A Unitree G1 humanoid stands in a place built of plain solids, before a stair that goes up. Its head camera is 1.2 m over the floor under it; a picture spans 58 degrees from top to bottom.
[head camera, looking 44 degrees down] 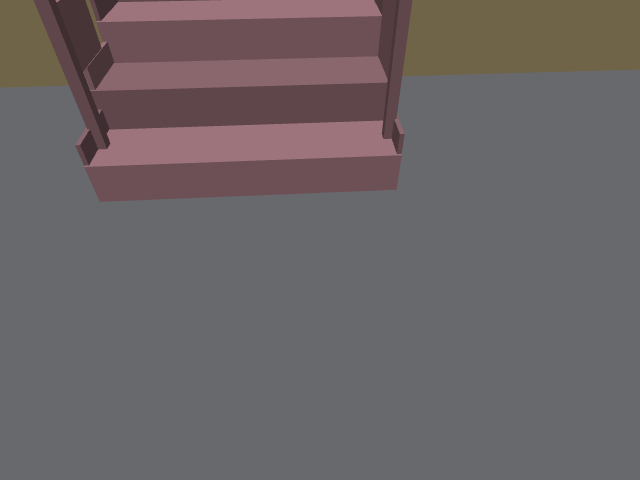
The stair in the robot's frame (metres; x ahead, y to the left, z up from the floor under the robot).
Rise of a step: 0.18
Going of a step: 0.30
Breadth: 1.32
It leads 4 degrees to the left of straight ahead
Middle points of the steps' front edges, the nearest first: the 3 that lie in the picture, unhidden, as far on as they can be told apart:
1.53 0.31 0.18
1.82 0.33 0.37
2.12 0.35 0.55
